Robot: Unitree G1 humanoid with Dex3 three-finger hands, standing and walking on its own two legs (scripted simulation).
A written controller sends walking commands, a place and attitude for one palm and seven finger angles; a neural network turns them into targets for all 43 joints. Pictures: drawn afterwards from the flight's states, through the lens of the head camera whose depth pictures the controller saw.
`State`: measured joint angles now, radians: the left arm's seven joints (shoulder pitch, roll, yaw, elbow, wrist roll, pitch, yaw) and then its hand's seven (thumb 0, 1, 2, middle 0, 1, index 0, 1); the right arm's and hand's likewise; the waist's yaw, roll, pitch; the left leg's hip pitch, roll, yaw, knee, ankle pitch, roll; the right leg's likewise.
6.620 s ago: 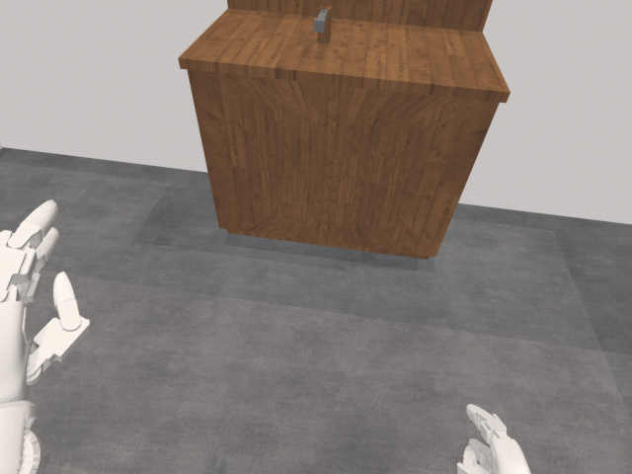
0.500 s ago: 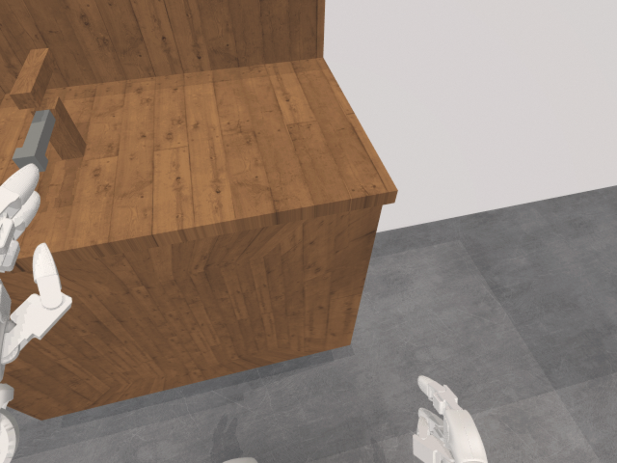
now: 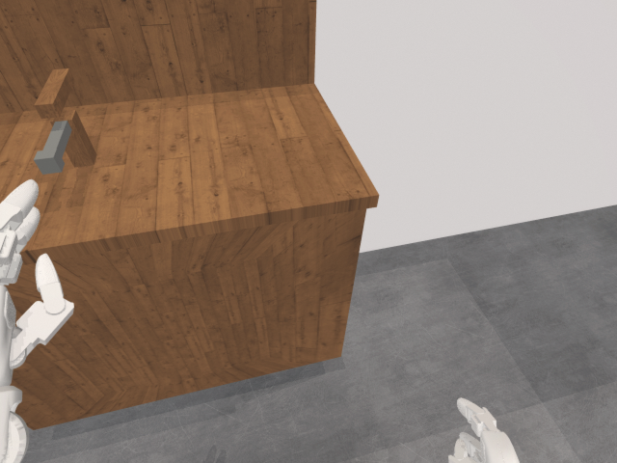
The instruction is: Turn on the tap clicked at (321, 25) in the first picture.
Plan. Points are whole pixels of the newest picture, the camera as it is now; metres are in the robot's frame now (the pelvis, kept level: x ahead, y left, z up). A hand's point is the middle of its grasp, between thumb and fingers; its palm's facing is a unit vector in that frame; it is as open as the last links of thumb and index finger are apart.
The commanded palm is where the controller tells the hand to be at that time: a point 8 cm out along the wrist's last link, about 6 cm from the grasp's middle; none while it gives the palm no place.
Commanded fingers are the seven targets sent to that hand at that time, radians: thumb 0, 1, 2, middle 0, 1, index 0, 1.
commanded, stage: come to a stop and stand still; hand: left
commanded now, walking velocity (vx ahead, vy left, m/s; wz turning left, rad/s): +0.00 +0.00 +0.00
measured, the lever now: (49, 161) +0.50 +0.45 +0.12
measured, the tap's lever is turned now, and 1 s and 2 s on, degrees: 0 0 0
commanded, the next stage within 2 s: look again from close up in 0.28 s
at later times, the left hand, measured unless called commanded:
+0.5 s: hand out of the picture +0.23 +0.30 +0.22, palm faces +0.55 -0.73 -0.40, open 7.4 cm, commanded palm +0.13 +0.29 +0.18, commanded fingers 0.00 0.90 0.90 -0.20 -0.30 -0.20 -0.30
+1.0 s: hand (53, 247) +0.27 +0.29 +0.18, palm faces +0.39 -0.84 -0.39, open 7.4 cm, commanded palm +0.22 +0.33 +0.18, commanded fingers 0.00 0.90 0.90 -0.20 -0.30 -0.20 -0.30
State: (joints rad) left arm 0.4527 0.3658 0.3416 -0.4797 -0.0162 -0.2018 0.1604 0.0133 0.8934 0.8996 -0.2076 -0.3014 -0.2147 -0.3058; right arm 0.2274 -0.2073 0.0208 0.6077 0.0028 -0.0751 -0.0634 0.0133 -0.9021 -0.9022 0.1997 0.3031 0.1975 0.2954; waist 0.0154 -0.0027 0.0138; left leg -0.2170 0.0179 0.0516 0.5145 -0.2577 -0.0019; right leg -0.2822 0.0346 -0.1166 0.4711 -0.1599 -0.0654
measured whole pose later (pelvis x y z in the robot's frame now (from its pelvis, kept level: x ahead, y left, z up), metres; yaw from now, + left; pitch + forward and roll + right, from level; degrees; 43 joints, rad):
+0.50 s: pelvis -0.02 +0.00 -0.01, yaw +2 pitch -2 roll +0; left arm 0.11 0.53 0.46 -0.23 -0.04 -0.25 0.13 0.01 0.89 0.90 -0.21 -0.30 -0.22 -0.31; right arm 0.27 -0.23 0.06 0.60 0.01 -0.11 -0.04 0.01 -0.90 -0.90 0.20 0.30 0.20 0.30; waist 0.03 0.00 0.04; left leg -0.31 0.00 0.01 0.60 -0.29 0.01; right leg -0.34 0.04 -0.11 0.50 -0.13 -0.08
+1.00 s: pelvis +0.05 +0.06 +0.00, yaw -1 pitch +1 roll -2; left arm 0.44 0.36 0.38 -0.50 -0.04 -0.25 0.12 0.01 0.90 0.90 -0.20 -0.30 -0.21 -0.31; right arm 0.19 -0.23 0.02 0.58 -0.01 -0.12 -0.01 0.01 -0.90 -0.90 0.20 0.30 0.20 0.30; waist -0.01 0.02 0.01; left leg -0.21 -0.05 0.04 0.56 -0.36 0.08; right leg -0.29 0.02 -0.04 0.52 -0.24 -0.02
